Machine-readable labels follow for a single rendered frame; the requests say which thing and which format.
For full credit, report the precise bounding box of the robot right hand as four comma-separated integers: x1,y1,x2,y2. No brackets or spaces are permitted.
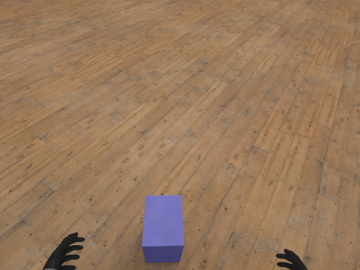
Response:
276,249,307,270

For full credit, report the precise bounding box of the carton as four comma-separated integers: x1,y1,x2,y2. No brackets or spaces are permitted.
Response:
142,195,184,263

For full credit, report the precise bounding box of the robot left hand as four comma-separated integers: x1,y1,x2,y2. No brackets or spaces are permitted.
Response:
42,232,85,270

